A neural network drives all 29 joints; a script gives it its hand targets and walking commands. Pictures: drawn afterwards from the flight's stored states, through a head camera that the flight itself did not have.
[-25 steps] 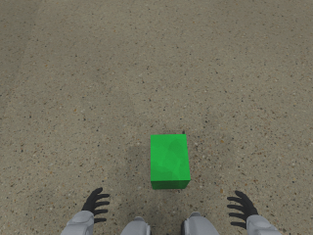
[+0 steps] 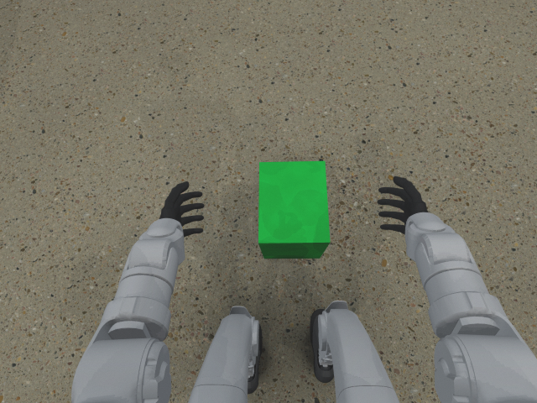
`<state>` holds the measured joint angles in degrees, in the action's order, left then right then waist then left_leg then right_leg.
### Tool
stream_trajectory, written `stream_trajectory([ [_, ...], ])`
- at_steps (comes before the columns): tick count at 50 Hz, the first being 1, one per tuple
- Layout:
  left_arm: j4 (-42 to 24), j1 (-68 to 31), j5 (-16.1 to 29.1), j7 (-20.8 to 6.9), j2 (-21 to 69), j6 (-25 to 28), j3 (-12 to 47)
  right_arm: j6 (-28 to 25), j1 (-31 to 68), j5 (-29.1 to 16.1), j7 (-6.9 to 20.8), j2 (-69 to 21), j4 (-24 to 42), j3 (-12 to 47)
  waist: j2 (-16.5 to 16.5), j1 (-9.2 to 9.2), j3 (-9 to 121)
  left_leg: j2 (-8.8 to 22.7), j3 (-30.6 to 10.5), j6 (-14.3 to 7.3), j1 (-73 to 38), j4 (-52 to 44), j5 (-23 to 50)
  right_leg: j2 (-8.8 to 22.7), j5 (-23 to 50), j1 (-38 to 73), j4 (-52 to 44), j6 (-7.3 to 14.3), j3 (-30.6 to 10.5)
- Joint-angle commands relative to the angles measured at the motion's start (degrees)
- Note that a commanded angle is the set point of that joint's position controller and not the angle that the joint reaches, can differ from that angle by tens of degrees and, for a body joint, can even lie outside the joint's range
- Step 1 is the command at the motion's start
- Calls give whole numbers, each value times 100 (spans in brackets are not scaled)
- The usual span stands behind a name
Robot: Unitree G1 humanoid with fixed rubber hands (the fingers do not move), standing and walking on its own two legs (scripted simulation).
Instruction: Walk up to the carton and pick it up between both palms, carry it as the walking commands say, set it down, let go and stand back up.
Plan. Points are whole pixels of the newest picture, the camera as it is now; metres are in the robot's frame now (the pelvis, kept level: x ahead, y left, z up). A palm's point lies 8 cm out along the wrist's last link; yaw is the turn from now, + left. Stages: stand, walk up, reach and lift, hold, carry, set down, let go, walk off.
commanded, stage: reach and lift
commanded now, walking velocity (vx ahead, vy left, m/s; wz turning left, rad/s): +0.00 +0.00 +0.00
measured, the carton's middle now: (291, 214) +0.52 -0.02 -0.55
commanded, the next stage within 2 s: none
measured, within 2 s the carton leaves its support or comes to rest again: neither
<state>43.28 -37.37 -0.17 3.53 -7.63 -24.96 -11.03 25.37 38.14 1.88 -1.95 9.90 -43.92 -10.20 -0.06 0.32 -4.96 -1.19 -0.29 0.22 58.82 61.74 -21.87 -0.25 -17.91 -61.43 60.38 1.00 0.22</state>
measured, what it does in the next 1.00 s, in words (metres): lowers itself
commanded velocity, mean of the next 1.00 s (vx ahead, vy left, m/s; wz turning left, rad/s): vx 0.00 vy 0.00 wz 0.00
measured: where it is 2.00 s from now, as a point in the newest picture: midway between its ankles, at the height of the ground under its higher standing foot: (286, 363)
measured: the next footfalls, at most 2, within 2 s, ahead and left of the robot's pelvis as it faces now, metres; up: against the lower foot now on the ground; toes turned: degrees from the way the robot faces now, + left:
none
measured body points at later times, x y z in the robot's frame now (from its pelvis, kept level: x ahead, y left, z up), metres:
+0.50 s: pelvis +0.02 +0.00 -0.02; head +0.32 -0.02 +0.32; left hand +0.52 +0.16 -0.14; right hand +0.53 -0.21 -0.13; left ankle +0.07 +0.12 -0.65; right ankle +0.10 -0.11 -0.65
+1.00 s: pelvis +0.02 +0.00 -0.09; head +0.34 -0.01 +0.22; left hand +0.54 +0.16 -0.22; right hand +0.55 -0.20 -0.22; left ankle +0.07 +0.12 -0.65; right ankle +0.10 -0.11 -0.65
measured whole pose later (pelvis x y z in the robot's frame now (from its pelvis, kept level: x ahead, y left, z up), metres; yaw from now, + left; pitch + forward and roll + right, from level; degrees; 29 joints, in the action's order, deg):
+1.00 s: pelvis +0.02 +0.00 -0.09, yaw +2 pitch +49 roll +2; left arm 48.9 -65.0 -4.5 7.5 -6.0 -6.2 -21.6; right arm 5.3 68.6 6.8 0.4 14.5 -56.1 -22.4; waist -0.4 -0.6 3.8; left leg -3.1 -1.1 1.1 101.1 77.1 -25.4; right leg -1.6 -21.4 -104.1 76.1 0.3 -1.9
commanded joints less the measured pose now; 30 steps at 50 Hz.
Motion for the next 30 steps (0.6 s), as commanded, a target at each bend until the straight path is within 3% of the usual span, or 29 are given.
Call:
stream_trajectory([
  [1,-297,-1440,-64,162,-322,354,-198,-389,1603,34,-40,502,208,-180,148,39,3547,-150,189,27,-483,-942,-83,-105,-204,1990,-766,-154,-97],
  [8,-295,-2113,-163,434,-224,1025,-342,-1120,2364,81,-74,845,-134,-461,137,-4,4671,-238,162,175,-322,-843,606,-247,696,1774,-542,-162,-94],
  [16,-256,-2749,-34,534,-200,1633,-375,-1774,3143,-16,54,1075,-309,-549,197,-113,5632,-353,106,288,5,-618,1592,-362,1948,1687,-300,-161,-186],
  [24,-104,-3385,-128,457,-427,1904,-726,-1971,4002,1,143,1075,-445,-551,397,115,6556,-436,197,226,802,-514,2010,-343,3055,2335,-83,-172,-427],
  [30,-261,-3449,-271,358,-216,1934,-841,-2009,4001,439,201,1030,-390,-955,393,-97,6730,-439,201,258,712,-616,2427,-336,3426,2348,-203,-167,-306],
])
